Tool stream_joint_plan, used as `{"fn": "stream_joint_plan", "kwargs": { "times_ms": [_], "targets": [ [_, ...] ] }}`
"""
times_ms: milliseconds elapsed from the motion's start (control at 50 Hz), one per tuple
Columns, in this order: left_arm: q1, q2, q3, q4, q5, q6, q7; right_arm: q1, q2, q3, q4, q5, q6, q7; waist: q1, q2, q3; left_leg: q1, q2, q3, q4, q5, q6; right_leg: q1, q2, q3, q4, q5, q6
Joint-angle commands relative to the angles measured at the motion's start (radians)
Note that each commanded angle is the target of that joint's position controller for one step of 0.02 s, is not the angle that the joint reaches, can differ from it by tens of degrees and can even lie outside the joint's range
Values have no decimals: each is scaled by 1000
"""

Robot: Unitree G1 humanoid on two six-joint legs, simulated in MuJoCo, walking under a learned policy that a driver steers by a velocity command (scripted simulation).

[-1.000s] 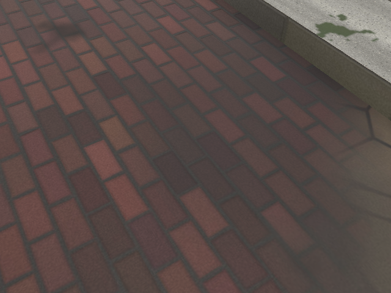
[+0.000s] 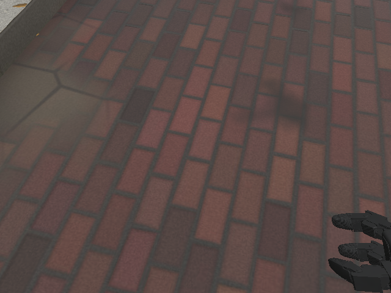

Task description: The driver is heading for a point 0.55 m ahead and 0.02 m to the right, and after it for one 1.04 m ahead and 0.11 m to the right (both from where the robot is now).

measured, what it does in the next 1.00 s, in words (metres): walks ahead: left foot, then right foot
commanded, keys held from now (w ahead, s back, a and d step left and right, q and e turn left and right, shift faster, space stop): w+q+shift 0.18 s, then w+shift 0.06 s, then w+e+shift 0.76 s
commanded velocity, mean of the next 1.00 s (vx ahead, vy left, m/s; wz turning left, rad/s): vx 1.00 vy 0.00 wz -0.12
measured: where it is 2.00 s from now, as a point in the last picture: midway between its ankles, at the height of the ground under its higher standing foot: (202, 93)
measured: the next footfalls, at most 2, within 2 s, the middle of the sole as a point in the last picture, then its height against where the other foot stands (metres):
left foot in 0.08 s outside the picture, level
right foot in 0.50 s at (212, 212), level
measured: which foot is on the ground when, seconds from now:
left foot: up 0.00-0.06, down 0.08-0.52, up 0.54-0.90, down 0.92-1.00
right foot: down 0.00-0.06, up 0.08-0.48, down 0.50-0.92, up 0.94-1.00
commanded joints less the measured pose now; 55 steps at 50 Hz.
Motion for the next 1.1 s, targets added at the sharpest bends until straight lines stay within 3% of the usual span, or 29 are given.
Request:
{"fn": "stream_joint_plan", "kwargs": {
  "times_ms": [20, 40, 60, 80, 100, 120, 160, 200, 280, 360, 420, 460, 500, 520, 540, 560, 600, 620, 680, 760, 860, 900, 920, 940, 960, 980, 1020, 1060, 1100],
  "targets": [
    [-134, 217, 40, -115, 3, 8, 16, 235, -71, -23, 28, 3, -6, -14, -230, -125, -69, 450, -124, 73, -30, -73, 51, -205, -232, 17, 275, 1457, -106],
    [-172, 236, 45, -136, 4, 24, 19, 427, -110, -46, 84, 3, -7, -27, -317, -135, -158, 658, -147, 42, -46, -117, 78, -264, -252, 41, 514, 1479, -115],
    [-196, 225, 45, -152, 13, 35, 15, 609, -158, -79, 155, 4, -5, -50, -378, -79, -232, 935, -150, -38, -118, -165, 107, -444, -223, 53, 841, 1203, -103],
    [-197, 112, 23, -179, 27, 37, -4, 524, -232, -110, 155, 32, 9, -77, -268, 172, -156, 1015, -17, -284, -188, -211, 138, -729, -22, 59, 1232, 99, -68],
    [-143, 102, 9, -311, 3, 19, -6, 464, -335, -122, 85, -6, 25, -77, -177, 260, -346, 1273, 200, -853, -369, -258, 345, -1070, 61, 249, 1492, -101, -30],
    [-250, 137, 3, -327, 9, -9, -5, 515, -292, -122, 79, -5, 27, -92, -226, 48, -336, 1222, 216, -941, -508, -353, 320, -1128, 5, 375, 1434, -8, -41],
    [-295, 114, -12, -318, 14, -18, 0, 471, -210, -103, 131, 8, -4, -106, -128, -85, -82, 888, 152, -796, -560, -220, 252, -1056, -73, 380, 1206, 41, -43],
    [-241, 105, -19, -291, 47, 24, 1, 409, -156, -77, 128, 13, -39, -113, -42, -107, -35, 661, 82, -638, -558, -66, 225, -911, -109, 378, 1085, 8, -22],
    [-401, 19, -50, -348, 34, 46, -25, 435, -97, -55, 165, 17, -86, -96, -62, -64, 51, 448, -9, -445, -670, 28, 170, -820, -138, 299, 720, 218, -17],
    [-511, 8, -54, -349, -11, 33, -46, 518, -104, -54, 213, 38, -118, -76, -148, -40, 51, 542, 1, -312, -770, 248, 67, -683, -83, 229, 432, 656, -111],
    [-537, 45, -39, -344, -9, 30, -44, 561, -143, -56, 253, 17, -119, -91, -156, -10, 31, 809, 51, -224, -709, 617, 11, -723, -11, 188, 341, 575, -173],
    [-445, 91, -17, -314, -6, 29, -40, 564, -182, -63, 265, -8, -106, -113, -92, 53, -59, 935, 95, -171, -526, 1006, -33, -645, 81, 168, 352, 414, -202],
    [-70, 148, 18, -194, -15, 39, -26, 472, -196, -68, 247, -41, -76, -132, 103, 79, -202, 873, 99, -103, -62, 1141, -68, -337, 125, 168, 352, 305, -237],
    [133, 202, 45, -143, -9, 49, -13, 408, -166, -58, 219, -42, -77, -136, 203, 22, -265, 630, 42, -70, 356, 862, -77, -91, 29, 306, 402, 153, -295],
    [109, 299, 76, -120, -4, 60, -16, 487, -47, -33, 173, 18, -101, -109, 69, -416, -341, 121, -194, -101, 822, -188, -180, 209, -225, 966, 245, 4, -499],
    [-31, 228, 67, -168, -11, 65, -31, 450, -79, -14, 144, -6, -123, -107, 47, -218, -345, -31, -154, -237, 852, -309, -150, 194, -261, 1198, 86, -34, -530],
    [-82, 132, 47, -152, -14, 57, -26, 319, -86, 2, 106, -19, -140, -95, -5, 62, -130, -4, -30, -261, 661, -230, -131, -113, -222, 991, 46, 22, -461],
    [-84, 112, 40, -135, -11, 50, -19, 269, -68, 8, 74, -35, -130, -91, -38, 88, -62, 37, 1, -258, 569, -249, -137, -255, -174, 907, 33, 78, -429],
    [-98, 132, 36, -120, -13, 27, -17, 269, -30, 32, 36, -58, -75, -82, -114, 18, 23, 110, 37, -206, 377, -322, -173, -508, -78, 772, -21, 159, -414],
    [-130, 157, 55, -148, -23, 14, -21, 57, 2, 63, -54, -13, -74, -57, -64, -49, 69, 345, 29, -121, -82, 3, -212, -732, 19, 646, -106, 277, -347],
    [-64, 194, 77, -142, -36, 20, -17, 61, -54, 38, -45, -2, -84, -75, -27, -68, -33, 475, -27, -138, -291, 72, -191, -455, -22, 692, 64, 610, -258],
    [-86, 228, 83, -145, -26, 20, -18, 284, -116, 2, 14, -5, -95, -98, -150, -32, -191, 739, -50, -128, -311, -89, -165, -434, 26, 647, 403, 791, -213],
    [-119, 180, 69, -163, -24, 9, -21, 490, -177, -26, 44, -21, -102, -120, -248, 5, -305, 979, 90, -251, -290, -289, -132, -577, 64, 603, 691, 641, -196],
    [-89, 15, 28, -208, -45, 1, -14, 600, -252, -50, 57, -57, -99, -133, -236, 233, -431, 1219, 398, -687, -400, -660, -69, -851, 156, 490, 1006, -47, -185],
    [-54, 40, 13, -251, -49, 13, -15, 540, -282, -67, 66, -37, -85, -129, -166, 370, -475, 1200, 472, -1042, -544, -791, 5, -1002, 110, 426, 1180, -56, -192],
    [-156, 97, 20, -229, -23, 32, -11, 444, -164, -49, 50, -30, -81, -125, -175, 177, -295, 1066, 403, -871, -545, -788, -8, -1070, 36, 399, 1201, 55, -195],
    [-272, 88, 22, -235, 3, 48, -34, 411, -61, -23, 81, -30, -86, -117, -161, 33, -105, 850, 302, -533, -532, -287, -36, -1032, -18, 380, 1111, 127, -171],
    [-273, 41, 14, -258, 18, 72, -45, 452, -27, -13, 139, -15, -105, -111, -106, 87, -55, 764, 265, -357, -485, 296, -37, -993, -23, 378, 1061, 62, -138],
    [-323, 12, 2, -297, 17, 81, -46, 467, -16, -11, 174, 12, -121, -96, -82, 102, -50, 758, 241, -248, -490, 566, -48, -1007, 3, 364, 962, 66, -120]
  ]
}}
